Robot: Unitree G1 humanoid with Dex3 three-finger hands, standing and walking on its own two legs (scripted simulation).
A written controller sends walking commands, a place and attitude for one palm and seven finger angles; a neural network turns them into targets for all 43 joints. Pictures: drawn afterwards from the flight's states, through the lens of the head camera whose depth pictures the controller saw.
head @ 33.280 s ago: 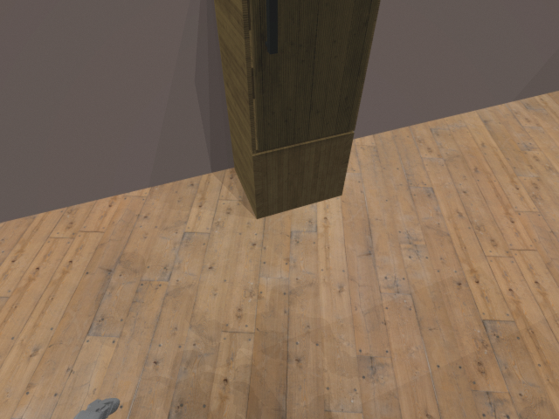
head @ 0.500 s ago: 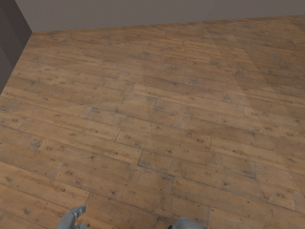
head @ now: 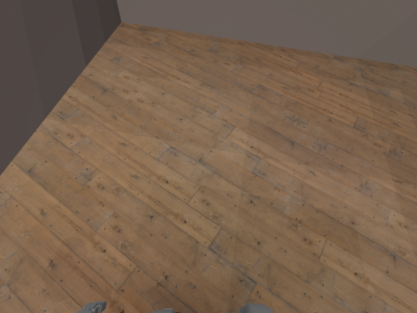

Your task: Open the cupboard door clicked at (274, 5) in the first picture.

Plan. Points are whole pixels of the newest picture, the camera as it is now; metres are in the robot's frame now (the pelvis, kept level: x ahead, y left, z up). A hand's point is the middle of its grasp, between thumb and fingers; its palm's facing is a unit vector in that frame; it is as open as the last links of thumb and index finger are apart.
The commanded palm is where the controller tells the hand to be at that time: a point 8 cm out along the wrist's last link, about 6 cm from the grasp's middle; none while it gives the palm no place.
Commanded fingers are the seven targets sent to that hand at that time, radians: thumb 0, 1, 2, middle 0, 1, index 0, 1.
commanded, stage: turn to face it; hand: left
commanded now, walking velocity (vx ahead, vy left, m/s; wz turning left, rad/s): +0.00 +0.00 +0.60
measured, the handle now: out of the picture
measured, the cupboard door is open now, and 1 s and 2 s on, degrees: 41 41 41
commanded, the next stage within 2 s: none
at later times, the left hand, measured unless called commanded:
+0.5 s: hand out of the picture +0.01 +0.15 -0.18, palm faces +0.34 -0.91 -0.23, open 7.4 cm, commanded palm none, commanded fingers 0.00 0.90 0.90 -0.20 -0.30 -0.20 -0.30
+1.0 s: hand out of the picture +0.02 +0.10 -0.15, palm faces +0.59 -0.76 -0.26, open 7.4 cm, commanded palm none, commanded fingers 0.00 0.90 0.90 -0.20 -0.30 -0.20 -0.30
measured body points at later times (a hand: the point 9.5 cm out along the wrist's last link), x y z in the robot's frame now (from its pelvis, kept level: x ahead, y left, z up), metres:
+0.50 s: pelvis +0.04 -0.05 -0.01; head +0.10 -0.03 +0.43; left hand +0.00 +0.19 -0.16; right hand +0.25 -0.27 -0.14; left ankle +0.00 +0.06 -0.74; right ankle +0.03 -0.19 -0.73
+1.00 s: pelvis +0.08 -0.10 +0.01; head +0.14 -0.07 +0.45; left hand -0.01 +0.14 -0.13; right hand +0.32 -0.25 -0.14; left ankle -0.02 +0.00 -0.68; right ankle +0.14 -0.19 -0.73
